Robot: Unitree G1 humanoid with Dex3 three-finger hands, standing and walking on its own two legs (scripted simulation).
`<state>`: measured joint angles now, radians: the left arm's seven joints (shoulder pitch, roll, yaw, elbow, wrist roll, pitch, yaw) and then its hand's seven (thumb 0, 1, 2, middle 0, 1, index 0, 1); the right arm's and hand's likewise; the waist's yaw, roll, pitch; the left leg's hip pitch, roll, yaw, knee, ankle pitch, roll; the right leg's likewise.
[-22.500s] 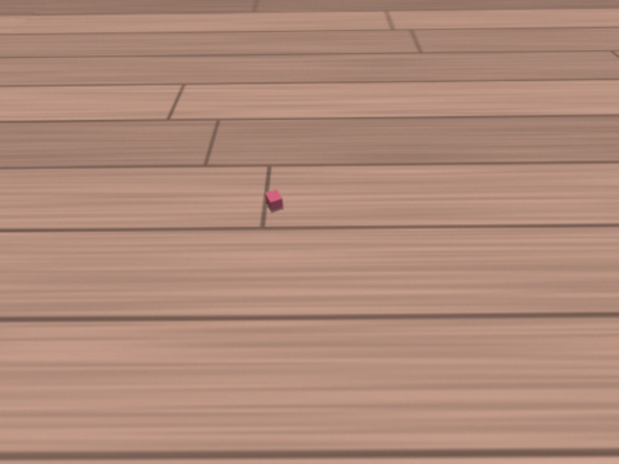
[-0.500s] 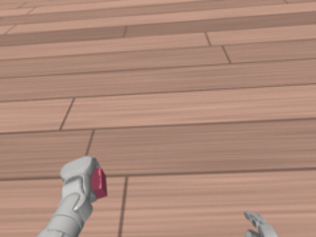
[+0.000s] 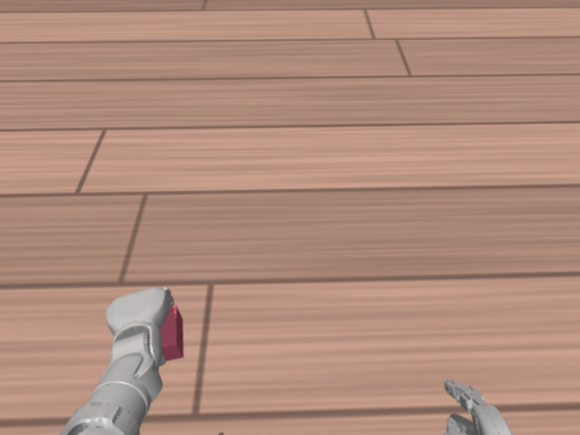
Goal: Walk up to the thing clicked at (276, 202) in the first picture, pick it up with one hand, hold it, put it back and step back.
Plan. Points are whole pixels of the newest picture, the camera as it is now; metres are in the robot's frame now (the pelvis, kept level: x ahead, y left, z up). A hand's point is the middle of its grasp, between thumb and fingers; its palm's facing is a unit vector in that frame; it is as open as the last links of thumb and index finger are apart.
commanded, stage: crouch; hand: left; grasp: from above
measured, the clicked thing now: (161, 334) +0.32 +0.23 -0.14
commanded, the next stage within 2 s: lower in 1.54 s
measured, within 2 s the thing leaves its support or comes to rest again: neither
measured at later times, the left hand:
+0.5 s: hand (183, 340) +0.38 +0.25 -0.35, palm faces -0.39 -0.14 -0.91, open 9.6 cm
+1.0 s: hand (194, 356) +0.39 +0.26 -0.50, palm faces -0.41 -0.15 -0.90, open 9.5 cm
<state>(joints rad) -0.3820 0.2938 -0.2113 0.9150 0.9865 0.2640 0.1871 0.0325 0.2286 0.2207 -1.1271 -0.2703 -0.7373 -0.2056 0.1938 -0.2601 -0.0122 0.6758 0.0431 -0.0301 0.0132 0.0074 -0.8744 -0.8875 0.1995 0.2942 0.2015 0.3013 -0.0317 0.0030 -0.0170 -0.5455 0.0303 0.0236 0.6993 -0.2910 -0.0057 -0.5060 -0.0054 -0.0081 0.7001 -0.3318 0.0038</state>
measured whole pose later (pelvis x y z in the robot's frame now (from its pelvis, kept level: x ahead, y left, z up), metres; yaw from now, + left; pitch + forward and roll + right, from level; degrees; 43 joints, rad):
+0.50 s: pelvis -0.06 +0.01 -0.21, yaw -3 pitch +35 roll -4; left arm -0.85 0.44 0.04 1.41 0.96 0.19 0.47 0.00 0.22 0.24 -1.13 -0.27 -0.72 -0.27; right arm 0.23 -0.23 0.00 0.80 -0.06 -0.09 0.04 0.01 -0.88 -0.89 0.20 0.29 0.20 0.30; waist -0.18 0.06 -0.20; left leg -1.73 0.06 -0.01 1.68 -0.56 0.02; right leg -1.67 0.01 -0.02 1.66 -0.60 0.02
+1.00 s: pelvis -0.06 +0.00 -0.33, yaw -5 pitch +38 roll -5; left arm -0.89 0.57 0.14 1.42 1.04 0.08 0.47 0.00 0.18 0.27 -1.16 -0.33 -0.75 -0.30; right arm 0.13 -0.26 0.01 0.79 -0.13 -0.14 0.13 0.00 -0.90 -0.89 0.20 0.29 0.20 0.30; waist -0.19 0.01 -0.13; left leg -2.11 0.07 -0.08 2.11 -0.66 0.00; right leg -2.03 0.03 -0.07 2.08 -0.71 0.00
